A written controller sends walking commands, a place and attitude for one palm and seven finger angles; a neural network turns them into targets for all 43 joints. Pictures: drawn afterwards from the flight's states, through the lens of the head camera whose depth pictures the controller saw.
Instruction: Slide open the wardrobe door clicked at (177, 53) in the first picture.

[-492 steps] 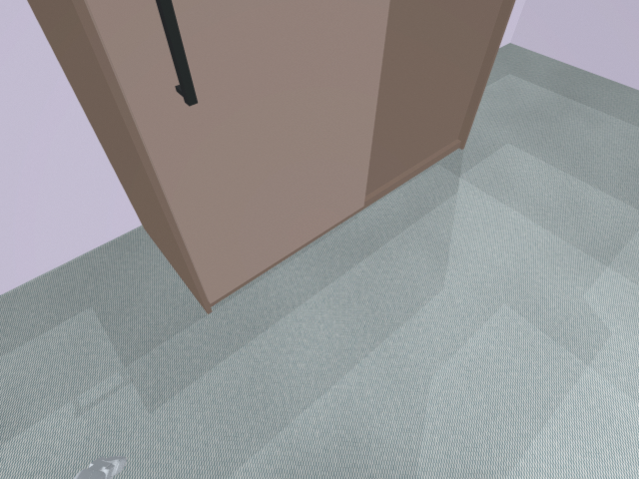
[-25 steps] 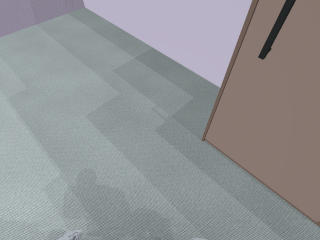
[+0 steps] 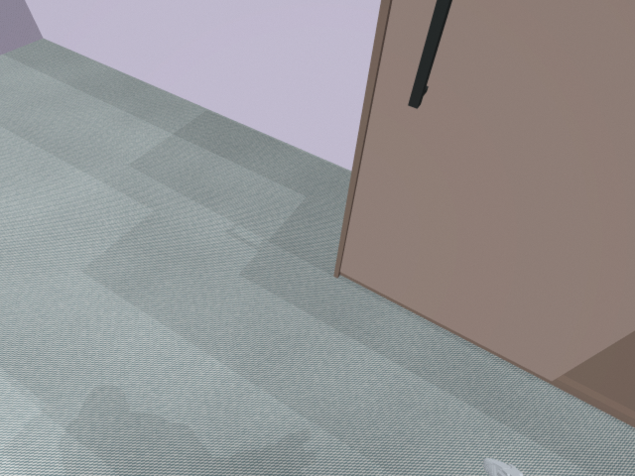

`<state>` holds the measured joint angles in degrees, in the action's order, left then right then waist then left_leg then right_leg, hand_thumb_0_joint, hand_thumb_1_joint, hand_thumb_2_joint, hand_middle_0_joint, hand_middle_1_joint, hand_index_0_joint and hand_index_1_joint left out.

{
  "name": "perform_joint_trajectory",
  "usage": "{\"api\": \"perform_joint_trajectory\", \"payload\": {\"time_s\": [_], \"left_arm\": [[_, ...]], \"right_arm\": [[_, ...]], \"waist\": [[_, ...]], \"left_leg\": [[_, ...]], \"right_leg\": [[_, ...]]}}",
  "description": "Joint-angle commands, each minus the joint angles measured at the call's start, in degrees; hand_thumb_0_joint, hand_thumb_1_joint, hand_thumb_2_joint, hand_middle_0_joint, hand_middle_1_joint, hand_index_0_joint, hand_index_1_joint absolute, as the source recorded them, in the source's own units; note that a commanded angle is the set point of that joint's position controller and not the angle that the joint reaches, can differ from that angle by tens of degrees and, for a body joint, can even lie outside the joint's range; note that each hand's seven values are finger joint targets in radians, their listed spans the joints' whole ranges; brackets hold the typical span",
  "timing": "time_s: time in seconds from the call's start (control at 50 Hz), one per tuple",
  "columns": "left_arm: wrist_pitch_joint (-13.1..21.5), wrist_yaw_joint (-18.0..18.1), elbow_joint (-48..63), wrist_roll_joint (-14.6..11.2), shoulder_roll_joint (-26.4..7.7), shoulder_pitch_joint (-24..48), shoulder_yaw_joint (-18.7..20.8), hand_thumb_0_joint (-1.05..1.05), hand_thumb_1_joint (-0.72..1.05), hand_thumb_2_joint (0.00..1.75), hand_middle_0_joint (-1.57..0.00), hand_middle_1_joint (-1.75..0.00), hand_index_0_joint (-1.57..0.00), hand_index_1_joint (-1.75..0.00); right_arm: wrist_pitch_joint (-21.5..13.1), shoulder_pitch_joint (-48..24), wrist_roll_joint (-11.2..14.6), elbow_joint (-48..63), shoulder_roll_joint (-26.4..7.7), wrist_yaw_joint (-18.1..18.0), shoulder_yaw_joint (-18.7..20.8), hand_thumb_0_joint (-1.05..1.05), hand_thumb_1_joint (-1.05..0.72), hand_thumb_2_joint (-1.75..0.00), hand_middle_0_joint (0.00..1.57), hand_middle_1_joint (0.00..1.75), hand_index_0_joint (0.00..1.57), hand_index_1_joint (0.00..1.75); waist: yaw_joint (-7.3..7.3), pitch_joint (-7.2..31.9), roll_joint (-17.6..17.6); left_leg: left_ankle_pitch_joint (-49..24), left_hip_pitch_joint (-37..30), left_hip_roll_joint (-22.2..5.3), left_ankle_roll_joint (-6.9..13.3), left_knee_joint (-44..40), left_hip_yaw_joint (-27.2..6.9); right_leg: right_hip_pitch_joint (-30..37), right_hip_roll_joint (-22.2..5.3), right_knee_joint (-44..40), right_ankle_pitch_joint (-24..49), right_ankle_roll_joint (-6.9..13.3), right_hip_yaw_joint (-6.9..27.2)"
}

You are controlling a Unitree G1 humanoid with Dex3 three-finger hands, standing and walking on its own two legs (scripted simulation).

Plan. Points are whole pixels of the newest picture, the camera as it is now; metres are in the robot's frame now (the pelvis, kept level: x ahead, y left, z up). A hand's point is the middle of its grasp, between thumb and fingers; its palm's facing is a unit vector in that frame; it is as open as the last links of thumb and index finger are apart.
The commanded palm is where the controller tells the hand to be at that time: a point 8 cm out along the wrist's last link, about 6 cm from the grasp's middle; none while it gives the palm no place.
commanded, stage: turn to face it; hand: left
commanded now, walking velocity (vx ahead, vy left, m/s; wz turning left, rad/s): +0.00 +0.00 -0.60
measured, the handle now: (440, 23) +0.79 -0.14 +0.20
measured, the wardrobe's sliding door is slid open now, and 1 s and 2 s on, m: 0.00 0.00 0.00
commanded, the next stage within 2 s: take the last steps up to it in 0.62 s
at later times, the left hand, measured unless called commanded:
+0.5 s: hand (226, 466) +0.15 +0.13 -0.15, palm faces -0.30 -0.91 -0.27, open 7.4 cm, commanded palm none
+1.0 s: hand out of the picture +0.14 +0.15 -0.17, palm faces -0.39 -0.91 -0.16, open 7.4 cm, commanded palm none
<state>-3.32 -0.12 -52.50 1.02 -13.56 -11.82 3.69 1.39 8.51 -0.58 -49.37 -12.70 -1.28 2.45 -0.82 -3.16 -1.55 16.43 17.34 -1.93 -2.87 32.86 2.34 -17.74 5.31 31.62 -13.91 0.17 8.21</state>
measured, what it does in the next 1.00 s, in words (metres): steps on the spot, turning right: right foot, then left foot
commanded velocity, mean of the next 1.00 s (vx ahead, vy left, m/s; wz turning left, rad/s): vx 0.09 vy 0.02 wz -0.27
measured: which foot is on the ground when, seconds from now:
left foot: down 0.00-0.44, up 0.46-0.82, down 0.84-1.00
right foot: down 0.00-0.00, up 0.02-0.42, down 0.44-0.86, up 0.88-1.00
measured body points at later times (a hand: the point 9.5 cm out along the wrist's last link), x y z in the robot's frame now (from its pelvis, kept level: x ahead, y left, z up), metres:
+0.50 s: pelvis -0.01 -0.02 +0.00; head +0.02 -0.06 +0.44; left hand +0.17 +0.18 -0.13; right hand -0.08 -0.28 -0.16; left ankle +0.01 +0.11 -0.71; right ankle -0.05 -0.13 -0.73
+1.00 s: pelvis +0.03 -0.01 +0.01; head +0.04 +0.02 +0.46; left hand +0.16 +0.19 -0.15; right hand -0.07 -0.22 -0.13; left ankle +0.04 +0.08 -0.73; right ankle -0.05 -0.12 -0.66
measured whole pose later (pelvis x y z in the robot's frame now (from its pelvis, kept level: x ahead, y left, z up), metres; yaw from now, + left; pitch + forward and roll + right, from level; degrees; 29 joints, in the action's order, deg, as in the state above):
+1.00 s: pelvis +0.03 -0.01 +0.01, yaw -24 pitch +0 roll -2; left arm -1.8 -0.9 -59.6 2.1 -11.6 -14.4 3.4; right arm -1.8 20.4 -1.7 -57.4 -8.5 -1.1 0.7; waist 1.2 0.7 -1.5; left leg 15.7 9.6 -2.0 2.3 25.0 6.7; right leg -24.8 0.0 58.3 -20.9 0.4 -0.8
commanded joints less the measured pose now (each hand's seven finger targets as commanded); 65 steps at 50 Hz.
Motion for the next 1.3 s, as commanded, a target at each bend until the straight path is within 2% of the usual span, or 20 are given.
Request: {"api": "perform_joint_trajectory", "payload": {"time_s": [0.0, 0.04, 0.1, 0.26, 0.34, 0.38, 0.4, 0.42, 0.44, 0.46, 0.56, 0.7, 0.8, 0.84, 0.86, 0.94, 1.08, 1.2, 1.24, 1.28], "left_arm": [[0.63, -0.19, 6.37, 0.19, -7.42, 0.83, 2.61, 0.00, 0.90, 0.90, -0.20, -0.30, -0.20, -0.30], [0.69, -1.30, 4.87, 0.61, -8.15, 0.28, 3.47, 0.00, 0.90, 0.90, -0.20, -0.30, -0.20, -0.30], [0.27, -1.87, 4.27, 0.36, -5.70, -0.20, 2.98, 0.00, 0.90, 0.90, -0.20, -0.30, -0.20, -0.30], [0.37, -1.88, 5.44, 0.14, -2.99, 5.27, 1.66, 0.00, 0.90, 0.90, -0.20, -0.30, -0.20, -0.30], [1.43, -1.33, 4.58, 0.01, -2.43, 4.29, 0.95, 0.00, 0.90, 0.90, -0.20, -0.30, -0.20, -0.30], [2.18, -0.96, 2.86, 0.05, -3.72, -0.71, 1.20, 0.00, 0.90, 0.90, -0.20, -0.30, -0.20, -0.30], [3.00, -0.37, 1.72, 0.39, -8.01, -4.50, 1.85, 0.00, 0.90, 0.90, -0.20, -0.30, -0.20, -0.30], [3.50, 0.62, 0.87, 0.63, -14.20, -6.69, 3.03, 0.00, 0.90, 0.90, -0.20, -0.30, -0.20, -0.30], [3.03, 1.09, 0.53, -0.37, -13.99, -8.50, 2.75, 0.00, 0.90, 0.90, -0.20, -0.30, -0.20, -0.30], [3.09, 1.53, 0.16, -0.03, -13.15, -5.83, 3.21, 0.00, 0.90, 0.90, -0.20, -0.30, -0.20, -0.30], [3.17, 1.39, 1.97, -0.03, -7.80, 2.26, 1.44, 0.00, 0.90, 0.90, -0.20, -0.30, -0.20, -0.30], [2.80, 1.38, 1.11, 0.53, -8.54, 1.17, 1.85, 0.00, 0.90, 0.90, -0.20, -0.30, -0.20, -0.30], [2.96, 0.94, -0.17, -0.09, -6.19, 1.84, 1.17, 0.00, 0.90, 0.90, -0.20, -0.30, -0.20, -0.30], [2.96, 0.16, 1.16, -0.04, -0.30, 0.77, -0.04, 0.00, 0.90, 0.90, -0.20, -0.30, -0.20, -0.30], [2.88, 0.44, 1.09, 0.74, -1.92, 2.85, 0.27, 0.00, 0.90, 0.90, -0.20, -0.30, -0.20, -0.30], [3.92, -1.12, -2.03, 0.93, -1.38, 0.95, 0.54, 0.00, 0.90, 0.90, -0.20, -0.30, -0.20, -0.30], [4.04, -1.13, -1.68, 0.81, 1.06, 4.31, -0.40, 0.00, 0.90, 0.90, -0.20, -0.30, -0.20, -0.30], [5.01, -1.05, -1.01, 0.63, 2.72, 8.29, -0.78, 0.00, 0.90, 0.90, -0.20, -0.30, -0.20, -0.30], [5.53, -0.95, -2.06, 0.64, 2.44, 5.17, -0.42, 0.00, 0.90, 0.90, -0.20, -0.30, -0.20, -0.30], [6.47, -0.49, -5.83, 0.87, -0.40, -5.33, 0.45, 0.00, 0.90, 0.90, -0.20, -0.30, -0.20, -0.30]], "right_arm": [[-1.13, 5.32, -0.67, 3.63, -14.22, -0.67, 3.19, 0.00, -0.90, -0.90, 0.20, 0.30, 0.20, 0.30], [-1.69, 0.17, -0.66, 4.98, -10.23, -0.76, 1.93, 0.00, -0.90, -0.90, 0.20, 0.30, 0.20, 0.30], [-2.06, 1.91, -0.70, 3.97, -8.93, -0.73, 1.88, 0.00, -0.90, -0.90, 0.20, 0.30, 0.20, 0.30], [-1.73, 9.29, -0.79, -0.38, -10.01, -0.25, 3.28, 0.00, -0.90, -0.90, 0.20, 0.30, 0.20, 0.30], [-1.39, 9.62, -0.84, -1.78, -11.17, 0.33, 4.12, 0.00, -0.90, -0.90, 0.20, 0.30, 0.20, 0.30], [-1.20, 8.24, -0.45, -1.95, -10.79, 0.50, 3.97, 0.00, -0.90, -0.90, 0.20, 0.30, 0.20, 0.30], [-1.04, 9.00, 0.00, -1.43, -8.29, 0.80, 3.47, 0.00, -0.90, -0.90, 0.20, 0.30, 0.20, 0.30], [-0.77, 6.23, 0.00, 1.37, -3.21, 1.03, 1.89, 0.00, -0.90, -0.90, 0.20, 0.30, 0.20, 0.30], [0.35, 4.05, -0.14, 1.84, -4.80, 0.13, 1.77, 0.00, -0.90, -0.90, 0.20, 0.30, 0.20, 0.30], [0.65, 3.50, -0.15, 0.99, -4.10, -0.24, 1.72, 0.00, -0.90, -0.90, 0.20, 0.30, 0.20, 0.30], [0.97, 7.42, -0.55, -3.60, -4.41, 0.27, 1.89, 0.00, -0.90, -0.90, 0.20, 0.30, 0.20, 0.30], [0.19, 4.41, -0.25, -2.97, -3.43, 0.12, 1.29, 0.00, -0.90, -0.90, 0.20, 0.30, 0.20, 0.30], [-2.14, 13.81, -0.69, -6.14, -3.46, 0.19, 0.51, 0.00, -0.90, -0.90, 0.20, 0.30, 0.20, 0.30], [-2.52, 18.53, -1.47, -6.31, -11.24, 0.14, 1.98, 0.00, -0.90, -0.90, 0.20, 0.30, 0.20, 0.30], [-2.70, 18.34, -1.49, -6.65, -10.81, -0.19, 1.89, 0.00, -0.90, -0.90, 0.20, 0.30, 0.20, 0.30], [-4.23, 14.17, -0.67, -6.59, -4.88, -0.44, 0.33, 0.00, -0.90, -0.90, 0.20, 0.30, 0.20, 0.30], [-5.09, 21.65, -0.50, -11.30, -3.11, -0.51, 0.63, 0.00, -0.90, -0.90, 0.20, 0.30, 0.20, 0.30], [-4.81, 23.39, -0.94, -14.03, -2.88, -0.21, 0.83, 0.00, -0.90, -0.90, 0.20, 0.30, 0.20, 0.30], [-4.67, 22.34, -0.87, -14.43, -2.72, -0.20, 0.77, 0.00, -0.90, -0.90, 0.20, 0.30, 0.20, 0.30], [-4.88, 21.91, -0.12, -14.39, -1.56, -0.04, 0.60, 0.00, -0.90, -0.90, 0.20, 0.30, 0.20, 0.30]], "waist": [[2.87, 4.90, 19.36], [-0.12, 1.94, 10.24], [0.40, 2.42, 9.90], [4.09, 4.34, 12.04], [3.92, 6.25, 14.58], [0.74, 7.67, 11.24], [-0.90, 9.54, 1.14], [-2.35, 7.83, -16.08], [-3.34, 8.04, -9.78], [-2.10, 7.62, -13.80], [1.63, 4.96, -6.83], [0.13, 3.46, -6.55], [3.05, 4.09, -2.66], [4.50, 1.56, 19.92], [5.29, -1.66, 22.27], [1.79, -3.01, 7.59], [3.46, -1.75, 7.35], [4.18, -3.49, 9.64], [2.25, -2.47, 8.14], [-2.33, 3.04, 3.43]], "left_leg": [[2.64, -8.47, -26.31, 9.77, -21.02, -24.24], [0.28, -2.79, -19.67, 8.68, -20.06, -14.64], [-9.06, -6.75, -15.38, 7.97, -17.56, -4.95], [-22.19, -13.96, -18.47, 10.31, -13.54, 0.38], [-30.10, -13.36, -19.09, 8.99, -7.65, 3.36], [-23.94, -8.32, -17.40, 5.10, -1.69, 6.53], [-12.56, 0.20, -14.62, 1.33, 6.81, 9.15], [18.32, 16.37, -6.28, -1.78, 18.88, 10.32], [19.98, 15.49, -6.20, -1.56, 25.44, 1.69], [18.42, 17.43, -5.66, -1.37, 29.04, 0.01], [5.76, 12.75, -5.16, -2.42, 28.48, 0.30], [7.40, 7.48, -2.80, -1.53, 14.25, 0.99], [-0.01, -11.18, -1.77, 0.34, -8.21, 1.77], [20.49, -13.63, -19.06, 7.89, -22.87, -21.97], [24.46, -9.91, -21.71, 9.15, -27.70, -28.52], [8.36, -9.48, -14.06, 9.01, -25.63, -12.74], [-7.14, -16.76, -14.34, 12.68, -23.62, -7.23], [-12.79, -12.47, -14.27, 12.55, -20.09, -4.73], [-14.97, -11.28, -12.99, 11.15, -15.89, -2.97], [-18.27, -4.30, -8.71, 7.66, -2.93, 1.32]], "right_leg": [[-15.01, -2.52, 27.91, -18.89, -2.17, -2.30], [-13.63, -4.58, 36.56, -12.19, -2.71, -3.53], [-14.45, -5.68, 37.81, -7.70, -4.18, -5.86], [-10.99, -7.98, 20.33, -12.34, -4.37, -11.02], [-3.30, -6.08, 7.53, -10.66, -2.55, -13.93], [7.12, -5.99, -6.37, 2.32, -1.40, -14.41], [17.68, -13.32, -11.64, 12.86, 0.86, -6.08], [22.07, -27.76, -12.76, 31.66, 7.32, 12.35], [17.04, -29.92, -11.03, 38.19, 10.89, 10.34], [16.71, -26.28, -10.56, 36.55, 11.22, 9.60], [10.36, -18.33, -11.69, 26.05, 8.56, -0.66], [7.89, -18.49, -12.95, 17.18, 11.01, 5.20], [-1.90, -13.36, -10.33, -11.29, 6.30, 4.77], [-14.67, -2.35, 11.83, -17.97, 1.04, -9.14], [-17.46, -3.51, 21.67, -17.74, 0.63, -7.54], [-18.47, -7.81, 31.75, -5.04, -0.01, -8.03], [-19.54, -10.64, 20.29, -2.33, -1.93, -11.60], [-10.60, -9.11, 8.31, -3.84, -1.22, -14.92], [-4.18, -7.55, 1.81, -1.36, -0.54, -16.33], [15.24, -7.98, -5.29, 4.22, 1.11, -14.80]]}}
